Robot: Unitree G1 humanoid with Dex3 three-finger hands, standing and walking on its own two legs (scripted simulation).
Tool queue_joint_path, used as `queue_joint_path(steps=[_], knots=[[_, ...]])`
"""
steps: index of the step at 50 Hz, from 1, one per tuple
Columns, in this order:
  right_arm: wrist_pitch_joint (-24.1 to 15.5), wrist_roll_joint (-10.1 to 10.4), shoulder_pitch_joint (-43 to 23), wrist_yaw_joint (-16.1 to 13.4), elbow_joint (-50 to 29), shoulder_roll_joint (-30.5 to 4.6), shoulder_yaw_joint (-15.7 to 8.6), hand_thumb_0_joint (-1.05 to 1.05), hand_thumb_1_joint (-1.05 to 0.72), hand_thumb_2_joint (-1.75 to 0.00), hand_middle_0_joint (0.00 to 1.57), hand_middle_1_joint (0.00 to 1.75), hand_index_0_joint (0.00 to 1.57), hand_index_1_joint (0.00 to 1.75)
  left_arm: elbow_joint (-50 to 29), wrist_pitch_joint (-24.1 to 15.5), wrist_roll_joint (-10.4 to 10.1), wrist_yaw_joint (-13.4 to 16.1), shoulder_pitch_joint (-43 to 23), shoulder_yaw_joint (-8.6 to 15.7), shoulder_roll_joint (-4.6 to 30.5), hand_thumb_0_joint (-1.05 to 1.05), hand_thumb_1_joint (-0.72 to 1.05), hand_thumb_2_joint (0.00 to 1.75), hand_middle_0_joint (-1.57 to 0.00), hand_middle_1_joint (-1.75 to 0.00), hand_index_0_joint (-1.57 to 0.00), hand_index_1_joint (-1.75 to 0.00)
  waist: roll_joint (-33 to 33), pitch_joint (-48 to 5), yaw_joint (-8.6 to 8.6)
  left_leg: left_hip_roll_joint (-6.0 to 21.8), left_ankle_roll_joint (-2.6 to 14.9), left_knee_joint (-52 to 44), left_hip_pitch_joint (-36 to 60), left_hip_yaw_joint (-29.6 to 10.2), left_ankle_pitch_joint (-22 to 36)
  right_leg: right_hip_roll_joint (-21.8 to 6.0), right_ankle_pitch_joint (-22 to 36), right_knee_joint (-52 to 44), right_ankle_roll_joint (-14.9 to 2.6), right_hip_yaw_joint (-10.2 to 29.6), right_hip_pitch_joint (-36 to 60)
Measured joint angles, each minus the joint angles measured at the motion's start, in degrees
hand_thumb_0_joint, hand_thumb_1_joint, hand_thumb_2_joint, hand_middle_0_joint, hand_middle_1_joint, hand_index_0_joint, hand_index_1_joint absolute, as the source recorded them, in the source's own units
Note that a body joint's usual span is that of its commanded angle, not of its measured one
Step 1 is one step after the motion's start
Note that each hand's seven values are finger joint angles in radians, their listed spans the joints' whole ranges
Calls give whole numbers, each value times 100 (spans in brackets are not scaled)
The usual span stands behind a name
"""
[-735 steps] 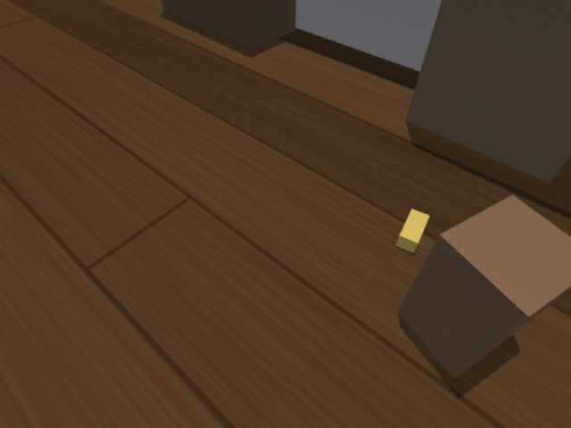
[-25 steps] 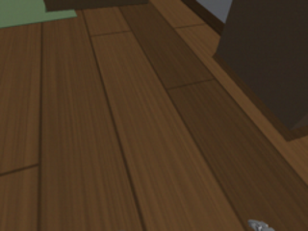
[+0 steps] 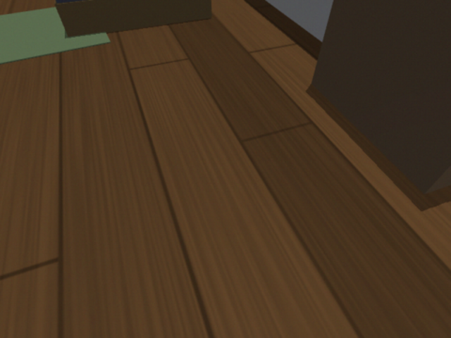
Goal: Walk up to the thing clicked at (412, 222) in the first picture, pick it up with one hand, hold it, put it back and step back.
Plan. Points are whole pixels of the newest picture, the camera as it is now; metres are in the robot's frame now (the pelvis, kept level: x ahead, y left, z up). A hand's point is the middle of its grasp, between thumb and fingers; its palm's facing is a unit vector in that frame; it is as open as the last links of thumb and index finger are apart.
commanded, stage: walk up
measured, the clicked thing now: out of the picture -1.03 -0.94 -0.74
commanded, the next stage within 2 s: stand in 0.14 s
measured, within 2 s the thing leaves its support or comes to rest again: neither
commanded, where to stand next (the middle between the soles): +0.07 +0.01 m, yaw +1 degrees
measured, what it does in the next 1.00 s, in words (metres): stands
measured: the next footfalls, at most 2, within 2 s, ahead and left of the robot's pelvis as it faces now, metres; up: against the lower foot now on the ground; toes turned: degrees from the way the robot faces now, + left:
left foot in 1.94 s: +0.15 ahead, +0.09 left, +0.00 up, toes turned -37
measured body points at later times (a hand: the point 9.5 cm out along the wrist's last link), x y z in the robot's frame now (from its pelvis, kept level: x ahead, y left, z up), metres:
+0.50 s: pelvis +0.01 +0.01 +0.00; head +0.02 +0.01 +0.45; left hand +0.09 +0.32 -0.13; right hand +0.08 -0.29 -0.13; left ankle +0.05 +0.13 -0.74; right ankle -0.01 -0.13 -0.74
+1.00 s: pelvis +0.02 +0.01 +0.00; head +0.03 +0.01 +0.45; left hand +0.09 +0.31 -0.13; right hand +0.11 -0.29 -0.13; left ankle +0.05 +0.13 -0.74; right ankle -0.01 -0.13 -0.74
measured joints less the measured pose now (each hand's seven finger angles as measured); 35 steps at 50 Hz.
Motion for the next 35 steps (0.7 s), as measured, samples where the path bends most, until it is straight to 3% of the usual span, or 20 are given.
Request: queue_joint_path(steps=[13,35], knots=[[-11,-27,26,0,82,62,-10,1,-91,-90,20,30,20,30,55,3,50,-8,-119,-3,-2,1,91,90,-21,-30,-20,-30,-125,-24,-100,-62,56,-179,35,70,63,-64,102,-212,72,59,31],[-19,-33,-89,11,57,91,-35,1,-91,-90,20,30,20,30,94,20,55,21,127,-7,40,1,91,90,-21,-30,-20,-30,-60,-59,6,-166,113,-263,86,81,19,-168,37,-265,131,55,77]])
